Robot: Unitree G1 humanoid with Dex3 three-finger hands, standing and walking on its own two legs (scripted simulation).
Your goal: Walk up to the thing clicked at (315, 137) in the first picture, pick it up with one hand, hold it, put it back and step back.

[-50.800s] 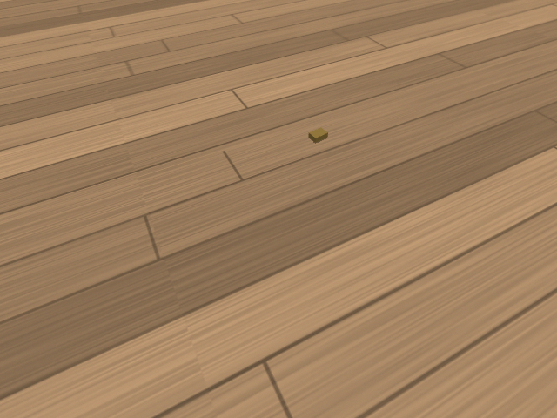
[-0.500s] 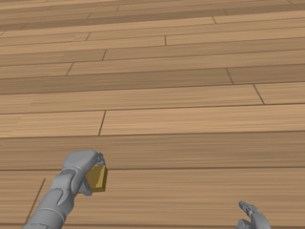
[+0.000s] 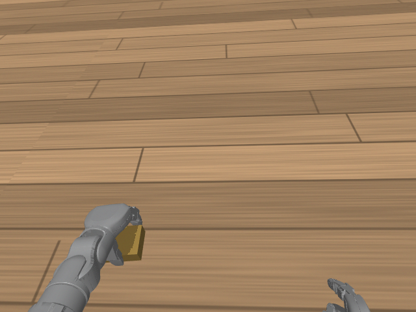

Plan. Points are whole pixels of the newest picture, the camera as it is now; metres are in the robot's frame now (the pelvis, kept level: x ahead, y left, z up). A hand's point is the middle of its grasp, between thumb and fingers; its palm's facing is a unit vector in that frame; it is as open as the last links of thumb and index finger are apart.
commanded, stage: crouch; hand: left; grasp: from above
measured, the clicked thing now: (121, 243) +0.29 +0.23 -0.08
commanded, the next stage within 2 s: lower in 1.94 s
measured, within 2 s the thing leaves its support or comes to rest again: neither
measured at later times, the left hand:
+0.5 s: hand (125, 255) +0.29 +0.25 -0.15, palm faces -0.45 +0.03 -0.89, open 9.5 cm
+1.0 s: hand (142, 263) +0.36 +0.28 -0.40, palm faces -0.47 +0.01 -0.88, open 9.6 cm
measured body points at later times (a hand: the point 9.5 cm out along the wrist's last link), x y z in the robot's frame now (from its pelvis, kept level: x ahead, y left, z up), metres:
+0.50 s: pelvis -0.02 +0.00 -0.06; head +0.06 +0.01 +0.39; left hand +0.31 +0.24 -0.10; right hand +0.10 -0.28 -0.17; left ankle +0.00 +0.13 -0.74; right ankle +0.01 -0.13 -0.74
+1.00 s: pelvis -0.07 +0.02 -0.26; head +0.13 +0.04 +0.14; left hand +0.38 +0.27 -0.35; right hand -0.04 -0.26 -0.38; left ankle +0.00 +0.13 -0.74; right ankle +0.01 -0.13 -0.74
